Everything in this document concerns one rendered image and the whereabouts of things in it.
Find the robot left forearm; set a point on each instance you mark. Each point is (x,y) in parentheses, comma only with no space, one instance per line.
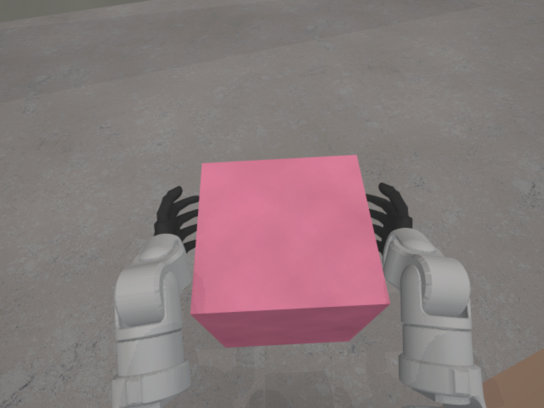
(151,366)

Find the right robot hand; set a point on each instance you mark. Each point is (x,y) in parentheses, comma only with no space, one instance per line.
(396,216)

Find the carton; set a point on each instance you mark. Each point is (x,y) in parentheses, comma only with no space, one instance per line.
(285,252)

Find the left robot hand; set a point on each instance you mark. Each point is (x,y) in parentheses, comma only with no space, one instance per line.
(169,223)

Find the robot right forearm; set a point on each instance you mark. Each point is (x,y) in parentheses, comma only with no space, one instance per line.
(437,358)

